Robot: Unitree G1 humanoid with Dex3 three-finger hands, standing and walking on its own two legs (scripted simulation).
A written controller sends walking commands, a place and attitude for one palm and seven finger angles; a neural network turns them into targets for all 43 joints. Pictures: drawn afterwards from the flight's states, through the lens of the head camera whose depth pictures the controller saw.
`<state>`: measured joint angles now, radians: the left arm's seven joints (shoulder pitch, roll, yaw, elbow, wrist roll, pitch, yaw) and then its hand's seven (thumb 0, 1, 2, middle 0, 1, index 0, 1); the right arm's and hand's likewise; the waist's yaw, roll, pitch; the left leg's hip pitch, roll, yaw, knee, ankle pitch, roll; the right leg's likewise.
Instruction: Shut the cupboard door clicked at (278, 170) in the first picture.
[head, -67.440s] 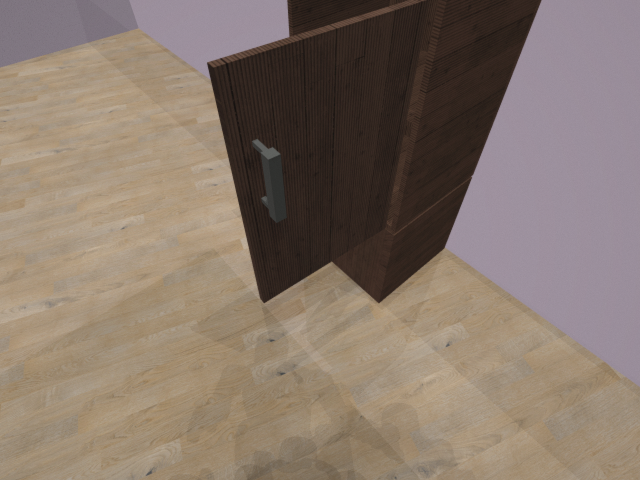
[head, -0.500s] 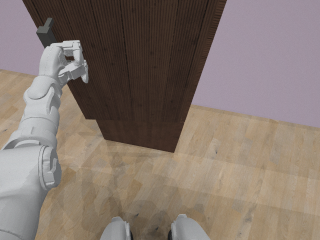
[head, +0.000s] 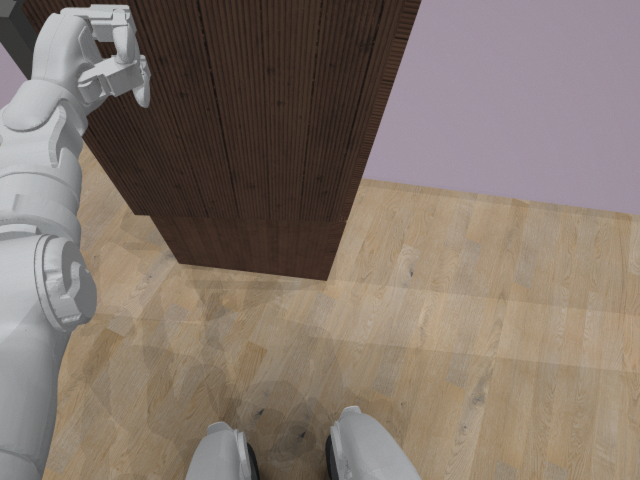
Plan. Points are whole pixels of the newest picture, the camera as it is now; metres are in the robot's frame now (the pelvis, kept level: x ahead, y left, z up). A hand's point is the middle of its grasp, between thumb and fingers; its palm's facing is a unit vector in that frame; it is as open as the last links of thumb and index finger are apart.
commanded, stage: push the door shut along its arc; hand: left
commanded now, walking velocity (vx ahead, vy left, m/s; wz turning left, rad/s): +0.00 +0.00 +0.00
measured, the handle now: (48, 60) +0.59 +0.22 +0.12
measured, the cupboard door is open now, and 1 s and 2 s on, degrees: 6 0 0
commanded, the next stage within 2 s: pull the fist back off the door in 0.50 s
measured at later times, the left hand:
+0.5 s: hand (151, 54) +0.58 +0.11 +0.13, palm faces -0.35 -0.94 -0.02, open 3.1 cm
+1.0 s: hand (184, 52) +0.58 +0.07 +0.13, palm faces +0.12 -0.99 -0.08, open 3.3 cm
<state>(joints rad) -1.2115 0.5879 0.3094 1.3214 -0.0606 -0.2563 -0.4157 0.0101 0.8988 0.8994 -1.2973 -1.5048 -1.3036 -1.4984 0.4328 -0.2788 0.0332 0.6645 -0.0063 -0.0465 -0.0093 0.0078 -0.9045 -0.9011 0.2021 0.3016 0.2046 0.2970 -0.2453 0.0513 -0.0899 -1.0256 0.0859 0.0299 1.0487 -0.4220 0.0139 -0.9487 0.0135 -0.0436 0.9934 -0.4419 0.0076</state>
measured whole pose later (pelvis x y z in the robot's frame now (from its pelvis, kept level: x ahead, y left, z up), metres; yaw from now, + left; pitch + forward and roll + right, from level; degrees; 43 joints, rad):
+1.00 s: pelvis -0.02 -0.01 -0.02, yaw +2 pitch +26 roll -4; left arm -1.43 0.45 0.28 1.44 0.12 -0.23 0.22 0.02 0.97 1.00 -1.30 -1.50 -1.31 -1.50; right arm 0.48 -0.23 0.03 0.68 -0.11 -0.08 0.10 0.01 -0.91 -0.90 0.20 0.30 0.20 0.30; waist -0.31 0.07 -0.11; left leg -1.18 0.07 -0.02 1.11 -0.39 0.00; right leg -1.09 0.00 -0.09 1.06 -0.44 0.00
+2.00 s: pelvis +0.02 -0.02 +0.05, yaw +2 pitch +7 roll +0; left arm -0.45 0.19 0.17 0.64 -0.15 -0.27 -0.01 0.01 0.90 0.90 -1.30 -1.50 -1.30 -1.50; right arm 0.35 -0.24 -0.01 0.62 0.03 0.02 0.00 0.01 -0.91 -0.90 0.20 0.30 0.20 0.30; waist -0.04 0.05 -0.10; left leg -0.51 0.06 0.04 0.73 -0.34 -0.02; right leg -0.46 0.01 -0.04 0.73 -0.39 -0.02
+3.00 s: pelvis +0.03 -0.01 +0.08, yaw +3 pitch -4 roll +0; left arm 0.44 0.31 0.34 -0.32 -0.06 -0.07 0.11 0.01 0.89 0.90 -0.25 -0.35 -0.26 -0.35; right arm 0.20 -0.24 0.02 0.64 0.01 -0.09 -0.08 0.02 -0.90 -0.90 0.20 0.30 0.20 0.30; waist 0.09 0.08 0.01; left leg -0.12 0.02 0.03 0.42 -0.22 0.00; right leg -0.06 -0.03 -0.05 0.40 -0.27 0.01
